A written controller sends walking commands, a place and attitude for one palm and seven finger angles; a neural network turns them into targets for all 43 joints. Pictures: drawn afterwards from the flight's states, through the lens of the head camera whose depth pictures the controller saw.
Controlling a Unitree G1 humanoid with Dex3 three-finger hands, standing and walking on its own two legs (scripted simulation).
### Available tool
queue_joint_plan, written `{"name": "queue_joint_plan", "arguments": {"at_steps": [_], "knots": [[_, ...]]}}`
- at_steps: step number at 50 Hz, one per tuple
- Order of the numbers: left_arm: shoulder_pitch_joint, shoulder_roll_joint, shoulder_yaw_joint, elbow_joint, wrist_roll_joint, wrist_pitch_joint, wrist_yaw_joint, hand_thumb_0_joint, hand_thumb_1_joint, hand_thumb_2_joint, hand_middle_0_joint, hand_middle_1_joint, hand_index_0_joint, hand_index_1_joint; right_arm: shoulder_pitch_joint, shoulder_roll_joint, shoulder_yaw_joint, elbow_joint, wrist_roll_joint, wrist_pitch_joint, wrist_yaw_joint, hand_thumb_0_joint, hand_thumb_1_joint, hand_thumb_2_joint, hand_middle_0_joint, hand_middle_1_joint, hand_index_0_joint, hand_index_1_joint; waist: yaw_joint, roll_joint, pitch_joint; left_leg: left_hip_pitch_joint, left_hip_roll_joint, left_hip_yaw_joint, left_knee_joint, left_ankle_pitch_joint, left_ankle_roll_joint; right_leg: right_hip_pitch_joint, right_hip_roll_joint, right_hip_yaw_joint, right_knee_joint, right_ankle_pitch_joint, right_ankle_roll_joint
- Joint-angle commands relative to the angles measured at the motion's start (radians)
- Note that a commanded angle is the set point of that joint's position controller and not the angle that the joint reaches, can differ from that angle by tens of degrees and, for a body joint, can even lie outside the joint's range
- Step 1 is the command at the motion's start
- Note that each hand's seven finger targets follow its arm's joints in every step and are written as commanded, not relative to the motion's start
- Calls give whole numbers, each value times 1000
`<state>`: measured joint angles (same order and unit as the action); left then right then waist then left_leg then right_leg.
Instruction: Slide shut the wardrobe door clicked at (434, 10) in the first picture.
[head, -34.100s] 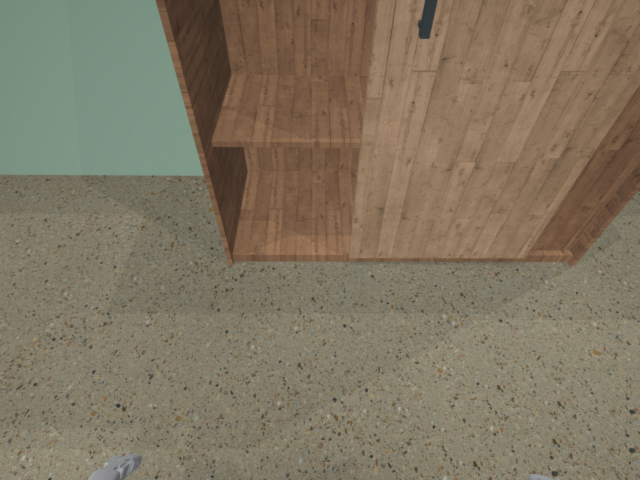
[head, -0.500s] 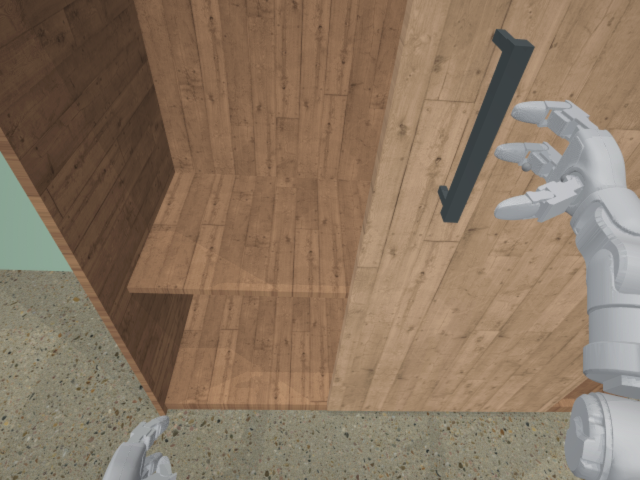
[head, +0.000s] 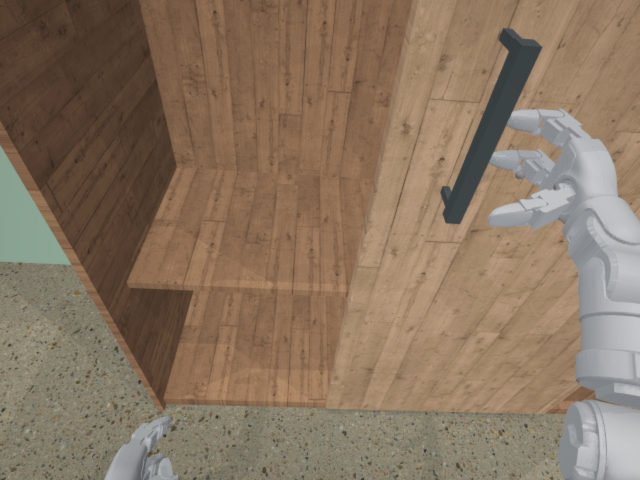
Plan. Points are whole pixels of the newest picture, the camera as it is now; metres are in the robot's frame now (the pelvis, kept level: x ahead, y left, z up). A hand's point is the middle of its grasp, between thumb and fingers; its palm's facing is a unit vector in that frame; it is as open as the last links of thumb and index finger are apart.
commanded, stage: move the hooked fingers beside the handle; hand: right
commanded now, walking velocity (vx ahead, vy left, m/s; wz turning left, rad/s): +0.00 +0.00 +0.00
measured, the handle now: (477, 137) +0.47 -0.13 +0.24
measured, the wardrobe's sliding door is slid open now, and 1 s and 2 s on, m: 0.49 0.49 0.49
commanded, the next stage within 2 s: feel for the door with the fingertips in 1.66 s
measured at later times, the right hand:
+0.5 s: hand (525, 156) +0.41 -0.17 +0.25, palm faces -0.04 +1.00 -0.05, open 14.0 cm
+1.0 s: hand (525, 171) +0.40 -0.17 +0.24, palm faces -0.03 +1.00 -0.06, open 14.0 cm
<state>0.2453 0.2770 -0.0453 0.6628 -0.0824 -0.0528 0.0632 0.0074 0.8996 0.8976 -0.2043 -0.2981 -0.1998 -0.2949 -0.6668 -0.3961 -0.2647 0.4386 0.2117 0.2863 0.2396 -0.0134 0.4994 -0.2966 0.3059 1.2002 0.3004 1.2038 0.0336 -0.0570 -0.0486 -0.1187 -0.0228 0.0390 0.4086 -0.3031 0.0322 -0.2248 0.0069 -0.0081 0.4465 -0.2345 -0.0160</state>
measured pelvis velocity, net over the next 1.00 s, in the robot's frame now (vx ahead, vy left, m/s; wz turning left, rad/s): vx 0.00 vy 0.00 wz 0.00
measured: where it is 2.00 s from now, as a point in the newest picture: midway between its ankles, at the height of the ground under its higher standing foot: outside the picture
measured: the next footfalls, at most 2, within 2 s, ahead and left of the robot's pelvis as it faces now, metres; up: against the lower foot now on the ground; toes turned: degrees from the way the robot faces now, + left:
none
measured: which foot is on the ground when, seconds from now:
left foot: down 0.00-1.00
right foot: down 0.00-1.00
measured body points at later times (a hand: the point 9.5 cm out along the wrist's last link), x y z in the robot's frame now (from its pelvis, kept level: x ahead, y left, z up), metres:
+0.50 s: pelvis +0.00 +0.00 +0.00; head -0.01 +0.01 +0.45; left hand +0.14 +0.24 -0.10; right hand +0.41 -0.22 +0.26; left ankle -0.06 +0.10 -0.74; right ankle +0.00 -0.11 -0.74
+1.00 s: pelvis +0.00 +0.00 +0.00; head -0.02 +0.03 +0.45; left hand +0.15 +0.25 -0.10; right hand +0.40 -0.23 +0.25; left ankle -0.06 +0.10 -0.74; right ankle +0.00 -0.11 -0.74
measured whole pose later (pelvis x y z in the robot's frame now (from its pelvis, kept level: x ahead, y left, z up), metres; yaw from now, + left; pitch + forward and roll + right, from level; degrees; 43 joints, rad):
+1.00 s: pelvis +0.00 +0.00 +0.00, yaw +0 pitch +0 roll +0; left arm 0.21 0.27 -0.05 0.66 -0.09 -0.03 0.06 0.01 0.90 0.90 -0.20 -0.30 -0.20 -0.30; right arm -0.69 -0.41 -0.25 0.46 0.21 0.36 0.22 -0.01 0.50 -0.30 0.31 1.20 0.30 1.20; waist 0.03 -0.06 -0.07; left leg -0.11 -0.03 0.04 0.40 -0.30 0.03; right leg -0.22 0.00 -0.01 0.44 -0.23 -0.01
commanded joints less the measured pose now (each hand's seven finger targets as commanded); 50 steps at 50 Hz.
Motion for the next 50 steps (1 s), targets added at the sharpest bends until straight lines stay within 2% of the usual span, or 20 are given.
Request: {"name": "queue_joint_plan", "arguments": {"at_steps": [1, 4, 7, 10, 11, 18, 21, 24, 26, 29, 30, 32, 36, 40, 43, 44, 45, 46, 48, 50], "knots": [[-144, 121, 45, -145, -2, -75, 13, 0, 900, 900, -200, -300, -200, -300, -598, -246, -53, -341, 27, -105, -18, 0, 500, -300, 300, 1200, 300, 1200, 4, -3, -319, -44, 13, -18, -42, 436, -7, 286, 4, 45, 16, 362, -54], [-139, 118, 44, -127, -2, -79, 13, 0, 900, 900, -200, -300, -200, -300, -590, -182, -6, -301, 20, -72, -29, 0, 500, -300, 300, 1200, 300, 1200, 12, -27, -297, -77, 10, -9, -43, 414, -4, 306, 2, 51, 14, 364, -47], [-142, 120, 44, -117, -5, -66, 10, 0, 900, 900, -200, -300, -200, -300, -520, -151, 6, -207, 20, -18, -39, 0, 500, -300, 300, 1200, 300, 1200, 2, 4, -259, -72, 11, -5, -45, 396, -4, 252, 4, 51, 10, 328, -44], [-123, 132, 44, -98, -4, -46, 12, 0, 900, 900, -200, -300, -200, -300, -484, -179, -19, -61, 21, 22, -46, 0, 500, -300, 300, 1200, 300, 1200, -4, 101, -198, -74, 13, -3, -52, 360, -5, 171, 6, 50, 0, 273, -44], [-123, 134, 44, -105, -3, -43, 12, 0, 900, 900, -200, -300, -200, -300, -503, -193, -31, -70, 17, 15, -48, 0, 500, -300, 300, 1200, 300, 1200, -1, 124, -210, -71, 13, -4, -47, 365, -9, 172, 1, 50, -3, 269, -46], [-133, 117, 43, -151, 11, -51, 8, 0, 900, 900, -200, -300, -200, -300, -586, -277, -92, -300, 3, -104, -61, 0, 500, -300, 300, 1200, 300, 1200, -18, 43, -376, 7, 16, -20, -29, 481, -4, 282, 2, 48, 8, 414, -49], [-140, 116, 42, -147, 7, -54, 7, 0, 900, 900, -200, -300, -200, -300, -550, -255, -77, -291, 8, -102, -48, 0, 500, -300, 300, 1200, 300, 1200, -13, 33, -343, 2, 13, -17, -35, 485, -4, 284, -1, 45, 6, 415, -49], [-145, 117, 43, -146, -1, -51, 6, 0, 900, 900, -200, -300, -200, -300, -481, -203, -38, -240, 11, -46, -26, 0, 500, -300, 300, 1200, 300, 1200, -16, -7, -289, -24, 14, -12, -41, 471, -3, 264, 1, 40, 5, 398, -45], [-144, 122, 46, -140, -7, -44, 6, 0, 900, 900, -200, -300, -200, -300, -410, -185, -30, -173, 17, -2, -16, 0, 500, -300, 300, 1200, 300, 1200, -14, 36, -248, -35, 13, -8, -47, 456, -6, 225, 2, 38, 7, 363, -47], [-139, 130, 47, -130, -12, -37, 13, 0, 900, 900, -200, -300, -200, -300, -463, -164, 2, -133, 26, 30, -7, 0, 500, -300, 300, 1200, 300, 1200, 7, 90, -200, -80, 10, -4, -56, 398, -11, 193, 2, 43, 3, 298, -50], [-140, 128, 47, -126, -12, -38, 11, 0, 900, 900, -200, -300, -200, -300, -497, -150, 25, -159, 28, 19, -10, 0, 500, -300, 300, 1200, 300, 1200, 8, 64, -198, -77, 14, -3, -56, 389, -5, 195, 3, 45, 6, 301, -48], [-147, 124, 49, -137, -6, -53, 11, 0, 900, 900, -200, -300, -200, -300, -574, -164, 14, -264, 22, -18, -24, 0, 500, -300, 300, 1200, 300, 1200, 10, 31, -280, -77, 12, -9, -48, 397, -4, 255, 4, 56, 10, 332, -50], [-146, 118, 44, -133, 8, -69, 8, 0, 900, 900, -200, -300, -200, -300, -638, -224, -47, -392, 26, -98, -58, 0, 500, -300, 300, 1200, 300, 1200, 3, 20, -378, -36, 9, -12, -40, 435, -2, 328, 5, 66, 11, 402, -47], [-144, 121, 42, -119, 12, -59, 4, 0, 900, 900, -200, -300, -200, -300, -501, -276, -111, -275, 18, -73, -65, 0, 500, -300, 300, 1200, 300, 1200, -34, 42, -332, 19, 15, -13, -40, 474, -2, 257, 7, 46, 2, 403, -46], [-146, 123, 38, -127, 1, -35, 5, 0, 900, 900, -200, -300, -200, -300, -392, -242, -85, -138, 6, -1, -50, 0, 500, -300, 300, 1200, 300, 1200, -32, 69, -228, -4, 16, -12, -48, 445, -7, 179, 3, 30, -13, 327, -44], [-149, 123, 37, -134, -4, -29, 4, 0, 900, 900, -200, -300, -200, -300, -360, -196, -44, -105, 8, 23, -37, 0, 500, -300, 300, 1200, 300, 1200, -26, 74, -197, -23, 16, -10, -50, 439, -9, 163, 5, 27, -11, 313, -45], [-141, 127, 42, -131, -7, -21, 2, 0, 900, 900, -200, -300, -200, -300, -333, -194, -42, -73, 9, 34, -30, 0, 500, -300, 300, 1200, 300, 1200, -27, 113, -187, -16, 18, -6, -52, 438, -9, 143, 5, 26, -6, 304, -45], [-149, 128, 39, -142, -12, -17, 2, 0, 900, 900, -200, -300, -200, -300, -337, -181, -20, -77, 12, 43, -19, 0, 500, -300, 300, 1200, 300, 1200, -20, 96, -173, -37, 18, -9, -54, 421, -12, 138, 3, 25, -9, 280, -46], [-156, 127, 44, -159, -12, -24, 5, 0, 900, 900, -200, -300, -200, -300, -401, -200, -29, -159, 18, 26, -8, 0, 500, -300, 300, 1200, 300, 1200, -16, 90, -219, -39, 17, -12, -51, 428, -11, 169, 6, 34, -2, 297, -50], [-173, 114, 41, -171, -12, -35, 8, 0, 900, 900, -200, -300, -200, -300, -481, -161, 16, -294, 33, -18, -4, 0, 500, -300, 300, 1200, 300, 1200, -3, 64, -257, -38, 19, -12, -49, 429, -7, 209, 9, 39, 8, 319, -54]]}}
